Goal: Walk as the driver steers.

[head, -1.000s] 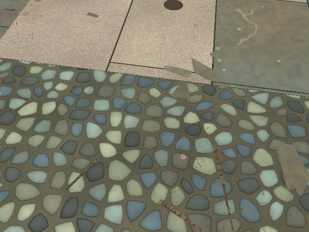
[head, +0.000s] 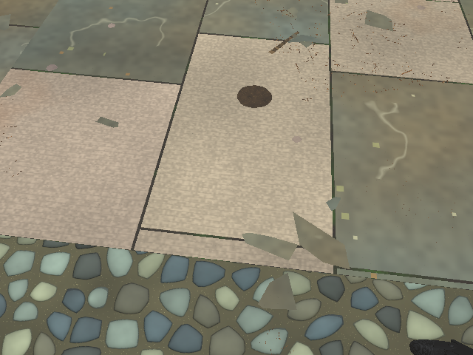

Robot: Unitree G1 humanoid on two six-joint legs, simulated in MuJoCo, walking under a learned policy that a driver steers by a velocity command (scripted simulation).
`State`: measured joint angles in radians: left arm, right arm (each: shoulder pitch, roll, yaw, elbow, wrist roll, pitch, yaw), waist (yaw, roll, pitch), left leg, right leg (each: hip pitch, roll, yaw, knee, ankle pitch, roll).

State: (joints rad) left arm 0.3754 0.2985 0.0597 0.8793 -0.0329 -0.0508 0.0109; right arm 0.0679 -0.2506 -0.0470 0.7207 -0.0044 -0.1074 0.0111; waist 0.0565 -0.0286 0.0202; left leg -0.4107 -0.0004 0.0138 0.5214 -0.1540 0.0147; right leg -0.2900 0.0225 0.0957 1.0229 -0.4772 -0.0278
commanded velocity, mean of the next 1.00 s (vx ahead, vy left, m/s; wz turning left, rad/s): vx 0.50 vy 0.00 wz -0.10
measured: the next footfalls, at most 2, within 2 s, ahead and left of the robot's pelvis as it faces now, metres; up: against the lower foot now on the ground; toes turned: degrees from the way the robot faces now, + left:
right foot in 0.42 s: +0.35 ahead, -0.19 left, +0.00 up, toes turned -17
left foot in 0.98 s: +0.70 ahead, -0.03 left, +0.00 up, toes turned -2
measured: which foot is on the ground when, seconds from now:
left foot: down 0.00-0.42, up 0.44-0.96, down 0.98-1.00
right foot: up 0.00-0.40, down 0.42-0.96, up 0.98-1.00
